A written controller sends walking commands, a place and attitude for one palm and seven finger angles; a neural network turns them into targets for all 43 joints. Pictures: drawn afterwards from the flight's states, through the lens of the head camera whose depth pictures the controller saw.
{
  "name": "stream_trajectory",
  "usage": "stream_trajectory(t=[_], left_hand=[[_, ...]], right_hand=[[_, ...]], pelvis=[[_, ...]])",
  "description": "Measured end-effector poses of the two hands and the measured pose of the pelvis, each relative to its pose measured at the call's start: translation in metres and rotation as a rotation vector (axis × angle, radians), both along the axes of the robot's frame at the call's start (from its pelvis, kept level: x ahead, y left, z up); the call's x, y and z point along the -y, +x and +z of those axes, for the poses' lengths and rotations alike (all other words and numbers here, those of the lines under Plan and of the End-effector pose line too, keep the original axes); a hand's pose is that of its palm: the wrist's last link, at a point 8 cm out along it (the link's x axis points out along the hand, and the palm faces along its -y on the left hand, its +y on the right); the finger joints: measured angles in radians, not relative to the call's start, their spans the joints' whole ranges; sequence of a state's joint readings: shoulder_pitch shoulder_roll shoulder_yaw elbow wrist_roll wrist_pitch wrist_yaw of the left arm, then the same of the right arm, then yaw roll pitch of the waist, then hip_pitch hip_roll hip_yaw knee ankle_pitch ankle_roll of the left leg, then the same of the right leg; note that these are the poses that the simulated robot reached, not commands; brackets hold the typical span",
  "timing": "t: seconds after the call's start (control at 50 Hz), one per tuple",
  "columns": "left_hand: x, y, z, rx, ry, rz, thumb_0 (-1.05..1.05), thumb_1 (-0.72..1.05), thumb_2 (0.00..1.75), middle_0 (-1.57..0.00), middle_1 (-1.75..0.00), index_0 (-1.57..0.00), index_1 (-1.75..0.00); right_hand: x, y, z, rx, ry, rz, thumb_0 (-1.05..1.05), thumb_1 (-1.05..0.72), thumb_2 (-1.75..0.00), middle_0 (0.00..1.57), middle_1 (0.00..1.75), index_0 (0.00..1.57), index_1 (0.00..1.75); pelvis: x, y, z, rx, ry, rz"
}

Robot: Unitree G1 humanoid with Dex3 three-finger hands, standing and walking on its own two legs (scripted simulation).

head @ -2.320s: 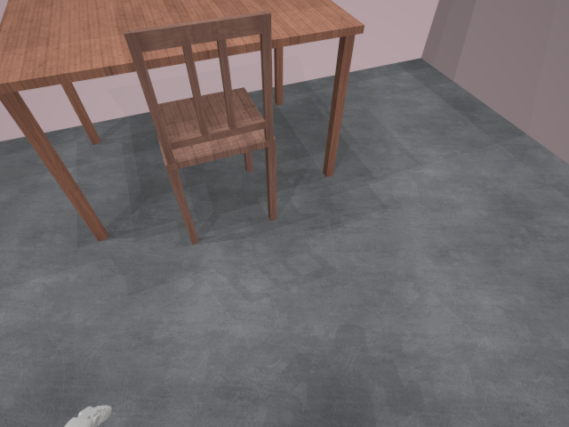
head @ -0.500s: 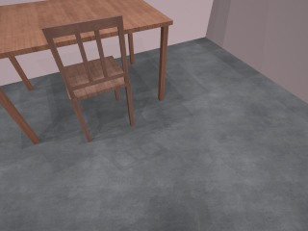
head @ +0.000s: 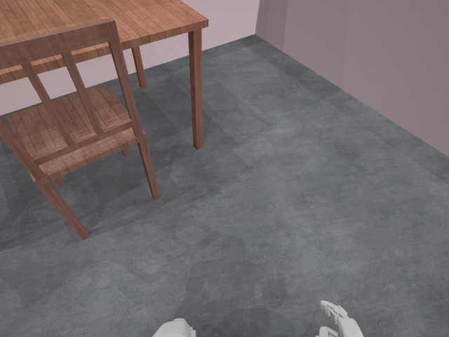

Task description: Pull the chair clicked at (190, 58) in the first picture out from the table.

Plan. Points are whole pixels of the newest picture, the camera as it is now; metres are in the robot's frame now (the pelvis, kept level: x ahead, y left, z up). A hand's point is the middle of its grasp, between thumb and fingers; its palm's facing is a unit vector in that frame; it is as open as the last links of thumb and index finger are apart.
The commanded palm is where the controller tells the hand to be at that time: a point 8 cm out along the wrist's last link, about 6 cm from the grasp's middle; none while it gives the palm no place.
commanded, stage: walk to a spot facing it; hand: left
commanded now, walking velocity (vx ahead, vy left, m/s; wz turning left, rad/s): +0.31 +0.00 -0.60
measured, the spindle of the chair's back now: (50, 108) +0.64 +0.57 -0.06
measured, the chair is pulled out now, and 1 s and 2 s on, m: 0.00 0.00 0.00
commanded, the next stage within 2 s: turn to face it in 0.46 s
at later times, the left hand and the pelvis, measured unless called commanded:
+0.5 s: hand (192, 223) +0.38 +0.12 -0.15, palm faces -0.34 -0.91 -0.23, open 7.3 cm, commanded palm none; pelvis +0.17 -0.02 -0.01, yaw -17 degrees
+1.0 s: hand (170, 234) +0.35 +0.17 -0.15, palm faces -0.16 -0.97 -0.17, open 7.3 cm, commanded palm none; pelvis +0.24 +0.00 +0.02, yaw -13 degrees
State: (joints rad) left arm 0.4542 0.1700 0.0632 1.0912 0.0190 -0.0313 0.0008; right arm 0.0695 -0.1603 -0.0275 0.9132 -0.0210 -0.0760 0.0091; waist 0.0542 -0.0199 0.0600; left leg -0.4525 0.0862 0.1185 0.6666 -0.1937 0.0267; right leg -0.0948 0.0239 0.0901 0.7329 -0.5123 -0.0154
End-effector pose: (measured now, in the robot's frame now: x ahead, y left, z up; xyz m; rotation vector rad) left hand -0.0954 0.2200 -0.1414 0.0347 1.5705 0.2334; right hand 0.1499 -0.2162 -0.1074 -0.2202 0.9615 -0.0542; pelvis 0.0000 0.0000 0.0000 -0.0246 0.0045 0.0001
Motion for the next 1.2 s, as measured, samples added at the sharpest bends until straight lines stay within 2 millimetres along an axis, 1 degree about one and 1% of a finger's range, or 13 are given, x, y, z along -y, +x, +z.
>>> stream_trajectory(t=[0.06,0.12,0.22,0.3,0.38,0.5,0.56,0.66,0.78,0.9,1.0,1.1,1.2], left_hand=[[-0.029,0.062,-0.002,0.063,0.021,-0.064,0.0,0.91,0.9,-0.21,-0.3,-0.2,-0.3],[-0.048,0.139,0.008,0.179,0.04,-0.129,0.0,0.91,0.9,-0.2,-0.3,-0.2,-0.29],[-0.054,0.258,0.029,0.342,0.05,-0.246,0.0,0.91,0.9,-0.2,-0.3,-0.2,-0.29],[-0.037,0.338,0.038,0.415,0.037,-0.346,0.0,0.91,0.9,-0.2,-0.3,-0.2,-0.29],[-0.005,0.406,0.039,0.447,0.015,-0.455,0.0,0.91,0.9,-0.2,-0.3,-0.2,-0.29],[0.052,0.482,0.024,0.531,0.001,-0.575,0.0,0.91,0.9,-0.2,-0.3,-0.2,-0.29],[0.064,0.49,0.025,0.524,0.002,-0.588,0.0,0.91,0.9,-0.2,-0.3,-0.2,-0.29],[0.068,0.488,0.03,0.448,0.012,-0.611,0.0,0.91,0.9,-0.2,-0.3,-0.21,-0.3],[0.062,0.485,0.03,0.448,-0.024,-0.548,0.0,0.91,0.9,-0.21,-0.3,-0.21,-0.3],[0.035,0.47,0.012,0.419,-0.049,-0.404,0.0,0.91,0.9,-0.21,-0.3,-0.21,-0.3],[0.004,0.443,0.017,0.32,-0.002,-0.345,0.0,0.91,0.9,-0.2,-0.3,-0.2,-0.3],[-0.016,0.425,0.027,0.266,0.062,-0.3,0.0,0.91,0.9,-0.2,-0.3,-0.2,-0.29],[-0.014,0.423,0.037,0.302,0.113,-0.266,0.0,0.91,0.9,-0.2,-0.3,-0.2,-0.29]], right_hand=[[-0.005,-0.001,0.004,-0.011,-0.007,-0.06,0.0,-0.9,-0.9,0.2,0.3,0.2,0.3],[-0.008,-0.021,0.006,-0.085,-0.009,-0.133,0.0,-0.9,-0.9,0.2,0.3,0.2,0.3],[0.006,-0.057,0.009,-0.204,-0.038,-0.288,-0.01,-0.94,-0.9,0.2,0.3,0.2,0.3],[0.008,-0.086,0.005,-0.325,-0.033,-0.374,-0.01,-0.93,-0.9,0.2,0.3,0.2,0.3],[0.006,-0.108,-0.004,-0.431,-0.001,-0.462,0.0,-0.92,-0.9,0.2,0.3,0.19,0.3],[0.011,-0.111,-0.034,-0.54,0.075,-0.549,0.0,-0.91,-0.9,0.2,0.3,0.19,0.3],[0.022,-0.084,-0.038,-0.505,0.075,-0.562,0.01,-0.91,-0.9,0.2,0.3,0.19,0.3],[0.039,-0.017,-0.026,-0.331,0.061,-0.556,0.01,-0.91,-0.9,0.2,0.3,0.19,0.3],[0.032,0.035,-0.013,-0.241,0.058,-0.507,0.0,-0.91,-0.9,0.2,0.3,0.19,0.3],[0.019,0.055,-0.007,-0.291,0.013,-0.425,0.0,-0.93,-0.9,0.2,0.3,0.2,0.3],[0.015,0.064,0.003,-0.319,0.006,-0.386,0.0,-0.92,-0.9,0.2,0.3,0.2,0.3],[0.025,0.071,0.005,-0.329,0.001,-0.353,0.0,-0.91,-0.9,0.2,0.3,0.2,0.3],[0.048,0.075,-0.002,-0.339,-0.004,-0.307,0.0,-0.9,-0.9,0.2,0.3,0.2,0.3]], pelvis=[[-0.01,0.022,0.004,0.021,0.011,-0.05],[-0.017,0.044,0.015,0.027,0.015,-0.083],[-0.024,0.08,0.025,0.017,0.027,-0.149],[-0.022,0.108,0.025,0.019,0.027,-0.193],[-0.012,0.134,0.02,0.024,0.028,-0.242],[0.018,0.174,-0.006,0.026,0.034,-0.296],[0.023,0.182,-0.004,0.039,0.021,-0.327],[0.024,0.196,0.009,0.024,0.019,-0.36],[0.018,0.219,0.016,0.024,0.001,-0.329],[0.005,0.238,0.012,0.026,-0.013,-0.259],[0.001,0.241,0.023,0.003,-0.009,-0.222],[0.005,0.238,0.027,-0.01,-0.007,-0.179],[0.018,0.229,0.025,-0.013,0.001,-0.116]])
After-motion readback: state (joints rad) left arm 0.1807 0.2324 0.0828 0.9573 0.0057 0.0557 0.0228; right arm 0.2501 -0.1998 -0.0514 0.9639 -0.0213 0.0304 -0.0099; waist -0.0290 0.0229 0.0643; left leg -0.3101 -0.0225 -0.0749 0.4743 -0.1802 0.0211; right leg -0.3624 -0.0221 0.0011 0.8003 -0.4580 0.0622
